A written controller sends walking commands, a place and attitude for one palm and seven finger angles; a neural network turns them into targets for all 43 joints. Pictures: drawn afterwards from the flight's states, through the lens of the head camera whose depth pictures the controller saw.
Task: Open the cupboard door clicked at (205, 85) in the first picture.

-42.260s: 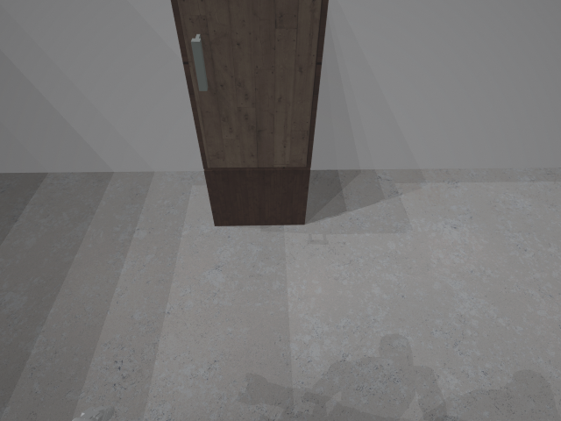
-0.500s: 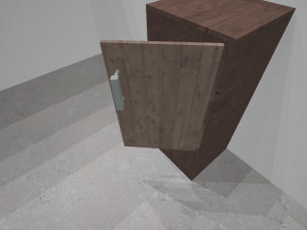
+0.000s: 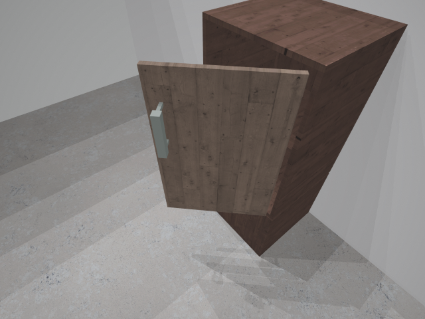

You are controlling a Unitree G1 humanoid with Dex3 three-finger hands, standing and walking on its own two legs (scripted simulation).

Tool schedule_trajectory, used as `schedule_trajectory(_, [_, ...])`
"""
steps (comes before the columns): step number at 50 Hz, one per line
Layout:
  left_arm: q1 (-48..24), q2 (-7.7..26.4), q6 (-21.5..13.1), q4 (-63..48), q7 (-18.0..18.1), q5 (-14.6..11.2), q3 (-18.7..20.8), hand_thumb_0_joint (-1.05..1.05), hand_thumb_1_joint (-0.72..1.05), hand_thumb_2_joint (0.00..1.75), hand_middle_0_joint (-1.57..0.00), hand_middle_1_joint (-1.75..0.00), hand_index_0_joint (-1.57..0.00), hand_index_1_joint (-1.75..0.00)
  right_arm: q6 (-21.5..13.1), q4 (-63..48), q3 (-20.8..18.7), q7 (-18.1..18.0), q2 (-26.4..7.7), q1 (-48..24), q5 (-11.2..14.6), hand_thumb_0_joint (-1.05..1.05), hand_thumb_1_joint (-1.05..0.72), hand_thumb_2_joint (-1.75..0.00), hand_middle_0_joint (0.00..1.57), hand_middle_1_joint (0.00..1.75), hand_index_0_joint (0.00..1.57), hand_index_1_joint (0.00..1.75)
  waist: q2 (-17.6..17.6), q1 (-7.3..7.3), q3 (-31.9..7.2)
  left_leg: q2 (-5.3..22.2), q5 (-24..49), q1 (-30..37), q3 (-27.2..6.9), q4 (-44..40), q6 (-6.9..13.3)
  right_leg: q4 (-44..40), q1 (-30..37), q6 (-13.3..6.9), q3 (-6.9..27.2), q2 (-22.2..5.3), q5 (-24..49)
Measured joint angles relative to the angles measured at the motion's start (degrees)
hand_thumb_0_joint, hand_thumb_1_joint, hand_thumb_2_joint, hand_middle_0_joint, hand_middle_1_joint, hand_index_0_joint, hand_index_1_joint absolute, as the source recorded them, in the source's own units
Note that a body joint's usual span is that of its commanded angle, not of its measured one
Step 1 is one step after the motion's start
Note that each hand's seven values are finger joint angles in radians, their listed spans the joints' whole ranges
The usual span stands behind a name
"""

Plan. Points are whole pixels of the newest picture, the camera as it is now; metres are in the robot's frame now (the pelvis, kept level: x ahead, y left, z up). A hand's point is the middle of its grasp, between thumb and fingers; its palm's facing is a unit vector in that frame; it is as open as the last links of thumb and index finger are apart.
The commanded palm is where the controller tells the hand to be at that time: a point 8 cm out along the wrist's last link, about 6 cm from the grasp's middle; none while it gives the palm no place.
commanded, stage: raise the hand with hooked fingers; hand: left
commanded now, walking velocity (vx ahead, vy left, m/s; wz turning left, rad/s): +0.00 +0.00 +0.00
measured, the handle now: (161, 130) +0.56 +0.17 +0.03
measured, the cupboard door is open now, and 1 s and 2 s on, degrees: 45 45 45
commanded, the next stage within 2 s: none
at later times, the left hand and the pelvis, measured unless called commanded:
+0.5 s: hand (95, 293) +0.18 +0.23 -0.05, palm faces +0.01 -1.00 -0.03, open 9.1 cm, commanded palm +0.15 +0.29 -0.04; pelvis +0.00 +0.00 -0.09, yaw +1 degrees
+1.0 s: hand (82, 259) +0.23 +0.26 -0.01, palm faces -0.05 -1.00 -0.07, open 12.2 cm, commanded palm +0.20 +0.32 +0.00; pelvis +0.00 +0.02 -0.07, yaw +1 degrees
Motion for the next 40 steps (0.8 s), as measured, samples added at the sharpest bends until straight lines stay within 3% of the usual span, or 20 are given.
schedule_trajectory(1, [2.6, -0.7, 2.4, -7.5, -0.5, -2.0, 3.0, 0.01, 0.90, 0.90, -0.20, -0.30, -0.21, -0.30, -0.3, -2.7, -0.2, -0.3, 0.3, 1.0, 0.7, 0.01, -0.91, -0.89, 0.20, 0.30, 0.20, 0.30, -0.1, 0.10, 0.5, 0.0, -0.4, -0.2, 0.1, 0.7, 0.0, 0.8, -0.2, 0.0, 0.1, 0.0, -0.3])
schedule_trajectory(2, [5.6, -1.3, 2.0, -16.6, -1.0, -3.7, 5.6, 0.02, 0.90, 0.90, -0.20, -0.31, -0.21, -0.30, -2.3, -5.8, -0.1, -1.2, 0.7, 2.5, 1.2, 0.01, -0.91, -0.89, 0.20, 0.30, 0.20, 0.30, -0.4, 0.64, 1.0, -0.2, -0.7, 0.0, 0.2, 1.0, 0.0, 1.7, -0.5, -0.1, 0.3, -0.2, -0.8])
schedule_trajectory(5, [10.4, -2.4, -4.2, -34.6, -0.6, -8.7, 8.4, 0.02, 0.88, 0.89, -0.20, -0.32, -0.21, -0.31, -8.6, -12.1, 0.0, -3.1, 1.3, 4.9, 2.8, 0.01, -0.91, -0.89, 0.20, 0.30, 0.20, 0.30, 0.3, 0.94, 0.6, -0.6, -1.6, -1.1, -0.5, 3.0, 0.2, 4.2, -1.4, -0.1, -0.3, -0.9, -2.5])
schedule_trajectory(8, [9.5, -2.5, -12.8, -40.7, -3.6, -12.2, 11.4, 0.02, 0.85, 0.87, -0.20, -0.34, -0.21, -0.34, -12.5, -17.4, -0.4, -3.1, 1.9, 3.7, 2.7, 0.02, -0.91, -0.89, 0.20, 0.30, 0.20, 0.30, 1.0, 0.11, -1.1, -0.9, -3.5, -6.5, -1.1, 8.0, 0.3, 8.9, -6.4, 0.1, -0.7, -1.5, -4.7])
schedule_trajectory(13, [8.5, -1.1, -29.3, -40.4, -15.8, -17.2, 15.1, 0.01, 0.76, 0.84, -0.20, -0.40, -0.21, -0.39, -17.0, -25.2, -1.0, -1.2, 2.7, -0.2, 2.2, 0.02, -0.90, -0.89, 0.20, 0.30, 0.20, 0.30, -1.1, 0.41, -4.5, -0.4, -9.5, -21.7, -0.4, 22.4, 0.1, 23.1, -22.0, -0.5, 0.9, -1.4, -10.0])
schedule_trajectory(17, [10.5, -1.4, -35.9, -40.7, -27.3, -19.2, 15.5, 0.01, 0.68, 0.80, -0.21, -0.45, -0.22, -0.45, -19.3, -29.3, -1.6, -0.3, 0.9, -1.7, 2.1, 0.01, -0.90, -0.89, 0.20, 0.30, 0.20, 0.30, -2.2, 1.62, -6.2, 0.2, -15.2, -32.2, -0.8, 34.2, 0.0, 33.9, -32.2, -0.7, 0.8, -1.4, -14.8])
schedule_trajectory(20, [12.0, -1.1, -35.4, -44.3, -33.3, -20.8, 16.4, 0.01, 0.61, 0.77, -0.22, -0.49, -0.23, -0.49, -19.4, -30.6, -1.9, -0.9, -0.1, -2.4, 2.2, 0.01, -0.90, -0.89, 0.20, 0.30, 0.20, 0.30, -2.3, 2.60, -6.6, 0.8, -18.8, -36.8, -1.6, 40.8, -0.1, 39.4, -36.3, -0.5, 0.1, -1.1, -17.6])
schedule_trajectory(22, [12.8, -0.9, -33.5, -48.0, -34.3, -22.2, 17.3, 0.02, 0.56, 0.75, -0.22, -0.52, -0.23, -0.52, -18.8, -30.5, -2.1, -1.3, 0.1, -2.9, 2.4, 0.02, -0.90, -0.89, 0.20, 0.30, 0.20, 0.30, -2.1, 3.04, -6.1, 1.2, -20.4, -37.8, -2.3, 43.5, -0.2, 41.3, -36.8, -0.5, -0.5, -0.8, -19.0])
schedule_trajectory(26, [12.0, -0.5, -28.0, -55.4, -32.4, -23.5, 18.8, 0.02, 0.47, 0.71, -0.23, -0.58, -0.24, -0.58, -17.4, -29.8, -1.8, -2.1, 1.4, -2.8, 2.7, 0.02, -0.90, -0.89, 0.20, 0.30, 0.20, 0.30, -0.9, 3.48, -5.6, 1.5, -21.5, -38.1, -3.8, 45.1, -0.2, 41.4, -36.0, -0.7, -1.8, -0.5, -19.8])
schedule_trajectory(33, [11.3, 2.1, -18.0, -60.2, -29.8, -21.1, 18.4, 0.01, 0.31, 0.65, -0.24, -0.69, -0.25, -0.68, -14.4, -30.6, -0.1, -2.2, 4.0, -0.7, 3.0, 0.02, -0.90, -0.89, 0.20, 0.30, 0.20, 0.30, 1.3, 1.76, -6.4, 1.0, -19.4, -36.7, -3.6, 40.8, 0.8, 36.4, -34.1, 0.2, -1.7, -0.7, -17.4])
schedule_trajectory(36, [11.5, 2.8, -16.5, -59.6, -29.2, -21.3, 18.6, 0.01, 0.24, 0.62, -0.24, -0.73, -0.25, -0.73, -13.7, -31.3, 0.5, -2.3, 4.1, 0.5, 3.0, 0.02, -0.90, -0.89, 0.20, 0.30, 0.20, 0.30, 1.4, 1.10, -6.7, 0.8, -18.5, -36.2, -2.8, 39.1, 1.1, 35.0, -33.9, 0.6, -1.0, -0.8, -16.4])
schedule_trajectory(40, [11.1, 3.1, -17.6, -58.8, -27.9, -22.3, 19.9, 0.01, 0.15, 0.58, -0.25, -0.79, -0.26, -0.79, -13.6, -31.6, 0.9, -2.6, 3.4, 2.3, 2.8, 0.02, -0.90, -0.89, 0.20, 0.30, 0.20, 0.30, 0.9, 0.96, -6.8, 0.6, -18.1, -35.7, -2.4, 38.2, 1.4, 34.1, -33.5, 0.8, -0.5, -0.9, -15.9])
